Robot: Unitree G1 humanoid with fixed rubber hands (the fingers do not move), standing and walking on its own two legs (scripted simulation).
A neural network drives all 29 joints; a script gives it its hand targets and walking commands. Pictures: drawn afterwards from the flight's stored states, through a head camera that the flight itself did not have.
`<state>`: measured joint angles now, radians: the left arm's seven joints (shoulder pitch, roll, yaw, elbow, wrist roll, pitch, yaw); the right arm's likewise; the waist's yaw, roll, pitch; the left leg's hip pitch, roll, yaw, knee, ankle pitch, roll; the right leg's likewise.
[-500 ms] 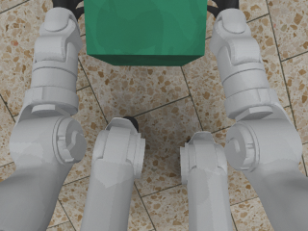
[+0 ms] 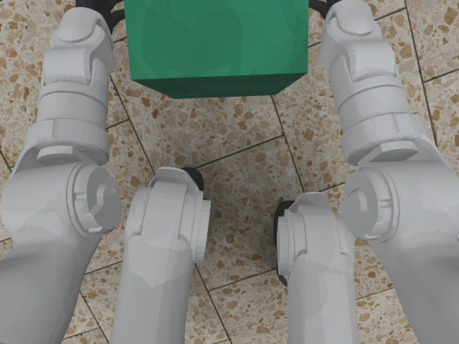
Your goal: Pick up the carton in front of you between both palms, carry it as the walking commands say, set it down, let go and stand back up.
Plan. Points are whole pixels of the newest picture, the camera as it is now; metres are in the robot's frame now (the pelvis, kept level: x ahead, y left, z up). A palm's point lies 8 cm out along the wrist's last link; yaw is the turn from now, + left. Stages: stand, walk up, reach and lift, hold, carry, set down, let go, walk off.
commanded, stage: set down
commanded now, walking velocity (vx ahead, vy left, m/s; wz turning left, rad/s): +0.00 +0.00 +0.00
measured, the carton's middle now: (220, 23) +0.54 +0.12 -0.26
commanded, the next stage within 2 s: let go in 1.82 s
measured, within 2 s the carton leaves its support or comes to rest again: neither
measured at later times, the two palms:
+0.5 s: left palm (102, 19) +0.50 +0.27 -0.20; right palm (337, 10) +0.56 -0.04 -0.19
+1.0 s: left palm out of the picture +0.51 +0.30 -0.12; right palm out of the picture +0.58 -0.06 -0.11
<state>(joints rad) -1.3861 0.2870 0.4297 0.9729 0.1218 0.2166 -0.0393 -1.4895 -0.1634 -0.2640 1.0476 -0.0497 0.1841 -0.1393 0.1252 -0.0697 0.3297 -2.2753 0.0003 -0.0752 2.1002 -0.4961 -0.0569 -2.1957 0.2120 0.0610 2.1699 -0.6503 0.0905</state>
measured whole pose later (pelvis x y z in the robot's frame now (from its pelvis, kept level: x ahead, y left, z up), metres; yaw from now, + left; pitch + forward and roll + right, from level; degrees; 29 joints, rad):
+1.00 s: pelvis -0.01 +0.01 +0.01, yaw +1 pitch +37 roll -2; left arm -1.41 0.43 0.24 1.02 -0.17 0.12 0.04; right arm -1.44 -0.30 -0.07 0.93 0.15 0.19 -0.18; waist 0.11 -0.04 0.33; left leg -2.22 0.01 -0.05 2.06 -0.48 -0.02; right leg -2.12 0.09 0.02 2.13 -0.64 0.05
